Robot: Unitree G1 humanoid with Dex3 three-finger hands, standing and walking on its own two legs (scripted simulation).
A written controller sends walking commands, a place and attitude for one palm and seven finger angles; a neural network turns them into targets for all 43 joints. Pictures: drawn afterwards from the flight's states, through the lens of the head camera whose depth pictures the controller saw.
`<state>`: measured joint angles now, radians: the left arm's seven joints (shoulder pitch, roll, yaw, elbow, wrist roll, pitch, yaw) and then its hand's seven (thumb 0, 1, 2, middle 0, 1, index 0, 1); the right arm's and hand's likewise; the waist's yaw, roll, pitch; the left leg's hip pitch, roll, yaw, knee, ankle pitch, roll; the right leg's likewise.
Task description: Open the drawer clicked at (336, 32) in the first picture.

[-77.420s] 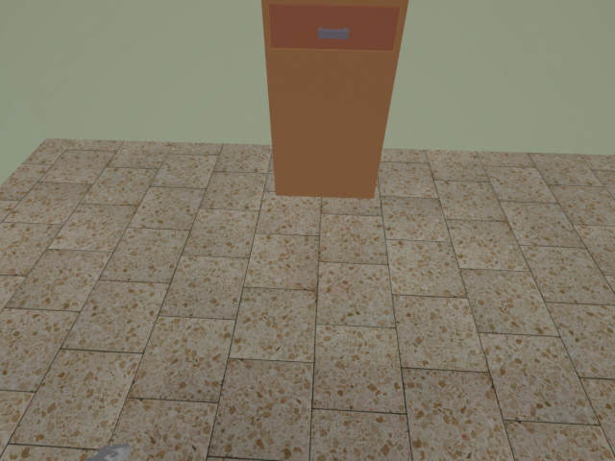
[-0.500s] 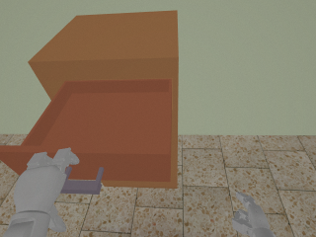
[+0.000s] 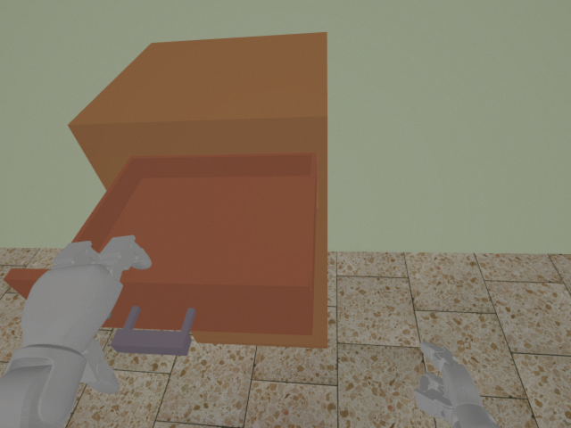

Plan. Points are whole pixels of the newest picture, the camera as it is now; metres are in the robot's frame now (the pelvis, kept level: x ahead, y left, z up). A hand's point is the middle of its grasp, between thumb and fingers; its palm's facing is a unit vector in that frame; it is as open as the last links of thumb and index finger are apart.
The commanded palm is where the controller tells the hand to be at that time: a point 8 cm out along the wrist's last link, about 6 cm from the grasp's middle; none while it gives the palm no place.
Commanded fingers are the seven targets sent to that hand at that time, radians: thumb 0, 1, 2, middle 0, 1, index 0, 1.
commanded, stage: lift the hand off the handle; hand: left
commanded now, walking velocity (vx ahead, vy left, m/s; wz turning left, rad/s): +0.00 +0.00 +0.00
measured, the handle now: (157, 327) +0.23 +0.24 +0.02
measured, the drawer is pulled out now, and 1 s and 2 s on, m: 0.30 0.30 0.30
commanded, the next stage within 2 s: draw the hand back to the body in 0.38 s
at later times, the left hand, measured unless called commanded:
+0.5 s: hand (86, 295) +0.19 +0.26 +0.16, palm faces +0.10 -0.05 -0.99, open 13.9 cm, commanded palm +0.16 +0.26 +0.22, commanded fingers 0.00 -0.50 0.30 -0.30 -1.20 -0.30 -1.20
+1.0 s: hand (74, 304) +0.18 +0.27 +0.16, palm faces +0.11 -0.05 -0.99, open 13.9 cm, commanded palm +0.15 +0.27 +0.22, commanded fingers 0.00 -0.50 0.30 -0.30 -1.20 -0.30 -1.20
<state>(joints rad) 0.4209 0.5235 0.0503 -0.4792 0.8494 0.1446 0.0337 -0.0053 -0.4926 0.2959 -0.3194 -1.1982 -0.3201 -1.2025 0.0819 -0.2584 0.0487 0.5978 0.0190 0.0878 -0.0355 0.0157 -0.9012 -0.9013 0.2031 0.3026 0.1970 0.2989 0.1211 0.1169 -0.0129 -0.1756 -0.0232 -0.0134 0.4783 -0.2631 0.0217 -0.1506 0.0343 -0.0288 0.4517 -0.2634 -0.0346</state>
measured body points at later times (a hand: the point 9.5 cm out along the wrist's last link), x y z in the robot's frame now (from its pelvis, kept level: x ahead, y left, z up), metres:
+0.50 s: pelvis -0.01 -0.01 +0.00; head -0.02 -0.05 +0.45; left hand +0.18 +0.26 +0.22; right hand +0.24 -0.19 -0.08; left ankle +0.00 +0.10 -0.74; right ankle -0.01 -0.10 -0.74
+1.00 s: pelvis +0.00 +0.00 +0.00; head -0.01 -0.04 +0.45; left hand +0.17 +0.27 +0.21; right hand +0.23 -0.19 -0.09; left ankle +0.00 +0.10 -0.74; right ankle -0.01 -0.10 -0.74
